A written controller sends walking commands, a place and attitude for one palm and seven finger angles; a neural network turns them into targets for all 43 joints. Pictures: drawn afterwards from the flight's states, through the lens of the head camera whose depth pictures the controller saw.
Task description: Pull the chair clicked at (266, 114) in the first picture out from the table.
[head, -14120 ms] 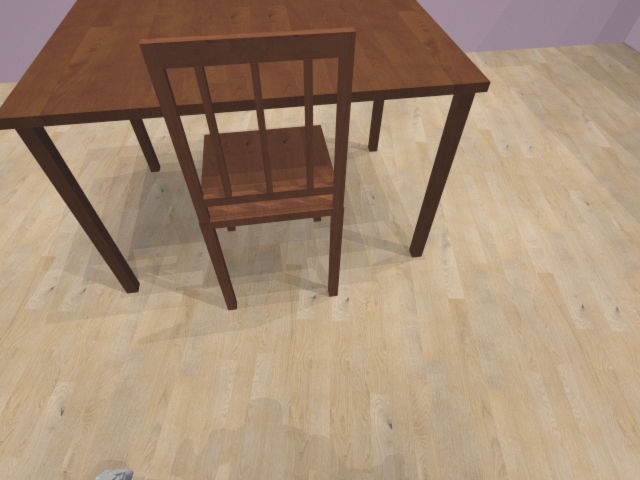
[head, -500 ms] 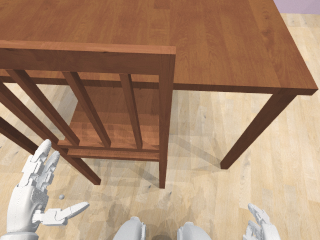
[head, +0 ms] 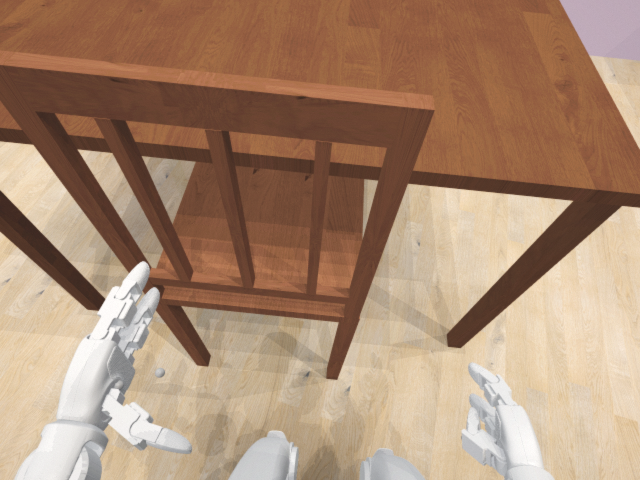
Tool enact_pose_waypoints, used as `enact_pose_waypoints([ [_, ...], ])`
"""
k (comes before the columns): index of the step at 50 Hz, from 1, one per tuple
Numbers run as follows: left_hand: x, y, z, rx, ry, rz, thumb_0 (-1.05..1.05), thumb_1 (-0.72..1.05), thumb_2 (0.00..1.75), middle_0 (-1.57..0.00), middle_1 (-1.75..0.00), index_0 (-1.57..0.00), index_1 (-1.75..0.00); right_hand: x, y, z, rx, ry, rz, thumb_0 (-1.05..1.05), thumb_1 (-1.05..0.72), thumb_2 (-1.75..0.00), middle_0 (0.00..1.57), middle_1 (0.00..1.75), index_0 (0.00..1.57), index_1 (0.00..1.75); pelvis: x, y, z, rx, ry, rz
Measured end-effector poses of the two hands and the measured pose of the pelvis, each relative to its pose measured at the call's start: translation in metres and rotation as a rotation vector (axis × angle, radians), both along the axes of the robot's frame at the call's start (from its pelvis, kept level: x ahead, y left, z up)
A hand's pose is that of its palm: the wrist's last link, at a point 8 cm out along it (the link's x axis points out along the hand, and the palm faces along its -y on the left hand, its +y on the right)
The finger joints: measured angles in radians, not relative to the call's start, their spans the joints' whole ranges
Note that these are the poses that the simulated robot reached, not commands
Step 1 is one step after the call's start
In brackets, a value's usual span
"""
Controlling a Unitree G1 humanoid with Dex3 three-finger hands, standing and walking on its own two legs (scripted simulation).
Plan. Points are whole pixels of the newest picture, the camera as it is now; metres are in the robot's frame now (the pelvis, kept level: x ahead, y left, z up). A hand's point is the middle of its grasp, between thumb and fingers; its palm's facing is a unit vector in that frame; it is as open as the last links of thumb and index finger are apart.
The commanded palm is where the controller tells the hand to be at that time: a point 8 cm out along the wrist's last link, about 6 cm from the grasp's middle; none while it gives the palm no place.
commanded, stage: raise the hand toward the chair's back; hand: left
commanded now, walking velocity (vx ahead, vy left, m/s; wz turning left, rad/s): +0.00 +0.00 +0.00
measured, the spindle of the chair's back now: (237, 224) +0.43 +0.15 +0.03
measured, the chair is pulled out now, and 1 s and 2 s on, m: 0.00 0.00 0.00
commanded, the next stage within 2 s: aim the fingers beside a spindle in 0.64 s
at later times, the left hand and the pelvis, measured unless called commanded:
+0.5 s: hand (153, 338) +0.26 +0.20 +0.05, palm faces +0.01 -1.00 -0.05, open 16.9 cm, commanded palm +0.23 +0.25 +0.05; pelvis +0.01 +0.00 +0.00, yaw +0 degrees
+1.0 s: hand (188, 339) +0.26 +0.17 +0.04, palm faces -0.03 -1.00 -0.05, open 16.9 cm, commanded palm +0.24 +0.24 +0.04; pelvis +0.01 -0.03 +0.00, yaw +0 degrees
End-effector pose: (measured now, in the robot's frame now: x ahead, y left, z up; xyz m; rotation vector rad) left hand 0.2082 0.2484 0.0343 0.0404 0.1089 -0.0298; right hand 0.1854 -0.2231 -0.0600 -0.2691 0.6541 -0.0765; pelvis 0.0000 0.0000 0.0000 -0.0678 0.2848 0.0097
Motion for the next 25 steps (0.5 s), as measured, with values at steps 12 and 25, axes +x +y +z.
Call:
enact_pose_waypoints([
  [12,0.022,0.019,0.007,0.008,-0.001,0.005,-0.01,-0.5,0.3,-0.06,-0.08,-0.06,-0.08,-0.025,-0.012,-0.007,-0.015,0.089,-0.051,0.02,-0.9,-0.9,0.21,0.3,0.21,0.3,0.003,0.005,0.004,-0.006,0.005,0.0],
  [25,0.029,0.01,0.015,0.015,-0.091,0.038,-0.01,-0.5,0.3,-0.06,-0.08,-0.06,-0.08,-0.024,-0.028,-0.007,-0.032,0.098,-0.059,0.02,-0.91,-0.9,0.21,0.3,0.2,0.3,0.008,-0.004,0.003,0.001,0.016,-0.004],
])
